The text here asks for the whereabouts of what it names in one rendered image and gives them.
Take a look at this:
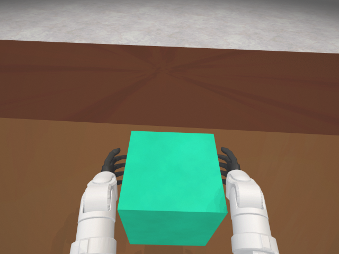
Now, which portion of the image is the robot right forearm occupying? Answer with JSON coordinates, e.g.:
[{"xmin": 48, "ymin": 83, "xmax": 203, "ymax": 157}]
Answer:
[{"xmin": 226, "ymin": 170, "xmax": 279, "ymax": 254}]

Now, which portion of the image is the right robot hand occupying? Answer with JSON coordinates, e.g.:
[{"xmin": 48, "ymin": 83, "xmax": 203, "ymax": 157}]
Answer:
[{"xmin": 217, "ymin": 147, "xmax": 240, "ymax": 184}]

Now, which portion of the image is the carton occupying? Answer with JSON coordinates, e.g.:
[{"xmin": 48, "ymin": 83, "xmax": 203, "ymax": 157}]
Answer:
[{"xmin": 118, "ymin": 131, "xmax": 228, "ymax": 246}]

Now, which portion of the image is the robot left forearm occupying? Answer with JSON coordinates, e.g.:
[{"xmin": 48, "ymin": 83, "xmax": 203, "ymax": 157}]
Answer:
[{"xmin": 70, "ymin": 171, "xmax": 118, "ymax": 254}]

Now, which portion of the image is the left robot hand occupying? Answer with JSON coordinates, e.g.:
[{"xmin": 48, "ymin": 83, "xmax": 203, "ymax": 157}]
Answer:
[{"xmin": 101, "ymin": 148, "xmax": 127, "ymax": 185}]

